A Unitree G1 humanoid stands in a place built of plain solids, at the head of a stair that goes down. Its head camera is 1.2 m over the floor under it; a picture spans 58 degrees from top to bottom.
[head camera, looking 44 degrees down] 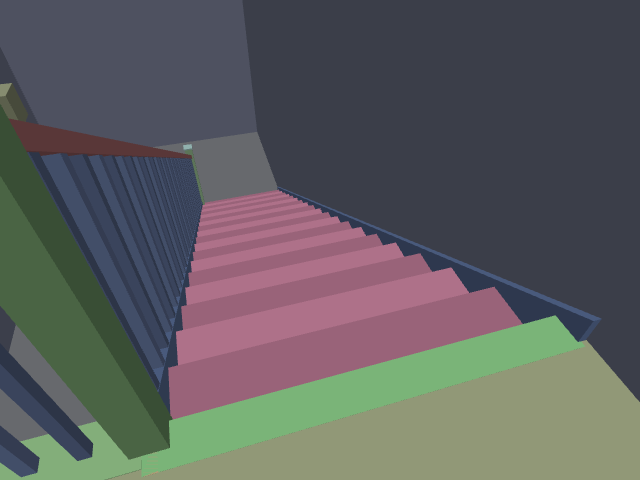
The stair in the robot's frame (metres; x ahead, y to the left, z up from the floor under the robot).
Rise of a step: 0.18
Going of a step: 0.28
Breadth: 1.30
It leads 16 degrees to the left of straight ahead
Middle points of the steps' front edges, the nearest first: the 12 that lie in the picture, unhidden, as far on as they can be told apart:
0.70 -0.19 0.00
0.96 -0.09 -0.17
1.23 -0.01 -0.35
1.50 0.07 -0.53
1.77 0.14 -0.71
2.04 0.22 -0.89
2.31 0.30 -1.07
2.58 0.38 -1.25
2.85 0.46 -1.42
3.12 0.54 -1.60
3.39 0.62 -1.78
3.66 0.70 -1.95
